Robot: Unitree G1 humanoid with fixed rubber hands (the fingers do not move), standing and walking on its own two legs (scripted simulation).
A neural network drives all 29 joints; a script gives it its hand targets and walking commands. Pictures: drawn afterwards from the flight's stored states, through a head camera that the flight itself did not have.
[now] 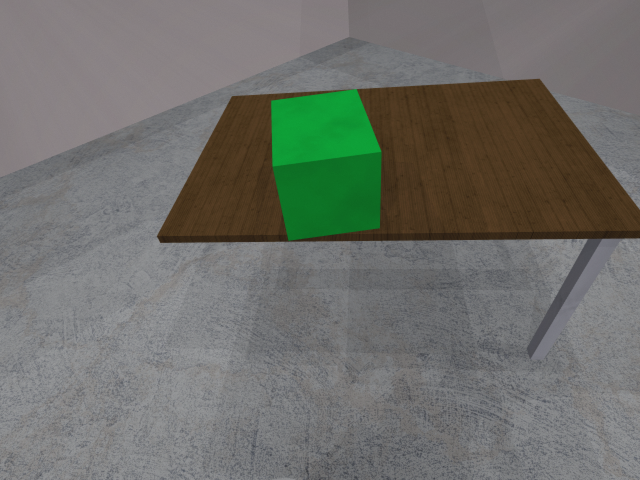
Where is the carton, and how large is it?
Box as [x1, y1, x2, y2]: [271, 89, 381, 240]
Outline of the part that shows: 356,89 271,101 272,166 288,240 379,227 381,152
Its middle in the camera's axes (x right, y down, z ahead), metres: +0.01 -0.19 +0.91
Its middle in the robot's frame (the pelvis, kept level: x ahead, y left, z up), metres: +0.81 +0.05 -0.04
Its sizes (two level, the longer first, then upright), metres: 0.290 0.212 0.202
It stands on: a table, 0.61 m high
